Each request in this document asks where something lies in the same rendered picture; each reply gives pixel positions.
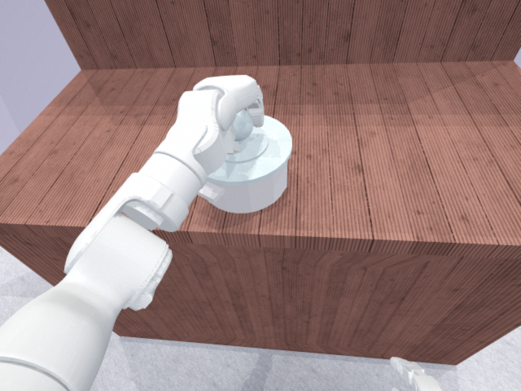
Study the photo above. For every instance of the knob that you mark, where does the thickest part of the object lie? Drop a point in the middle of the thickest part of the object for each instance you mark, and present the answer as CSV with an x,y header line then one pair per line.
x,y
243,125

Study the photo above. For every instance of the robot left forearm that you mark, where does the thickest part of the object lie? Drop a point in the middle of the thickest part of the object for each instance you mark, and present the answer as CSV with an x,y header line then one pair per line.
x,y
161,192

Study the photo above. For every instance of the robot left hand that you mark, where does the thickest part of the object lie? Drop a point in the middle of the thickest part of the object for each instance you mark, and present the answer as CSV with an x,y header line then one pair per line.
x,y
247,94

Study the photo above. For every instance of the pot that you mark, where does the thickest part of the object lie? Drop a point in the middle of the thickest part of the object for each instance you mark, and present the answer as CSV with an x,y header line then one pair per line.
x,y
246,198

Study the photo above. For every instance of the lid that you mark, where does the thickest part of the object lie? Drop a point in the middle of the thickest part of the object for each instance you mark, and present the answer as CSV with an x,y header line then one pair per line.
x,y
263,153

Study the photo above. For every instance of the robot right hand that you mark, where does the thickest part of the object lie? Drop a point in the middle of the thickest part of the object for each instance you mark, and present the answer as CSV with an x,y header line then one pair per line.
x,y
414,375

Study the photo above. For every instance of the left robot upper arm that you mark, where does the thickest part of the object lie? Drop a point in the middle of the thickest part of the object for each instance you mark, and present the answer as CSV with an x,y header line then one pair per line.
x,y
58,340

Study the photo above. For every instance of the table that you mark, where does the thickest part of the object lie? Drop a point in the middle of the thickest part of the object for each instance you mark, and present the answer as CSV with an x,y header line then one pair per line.
x,y
399,232

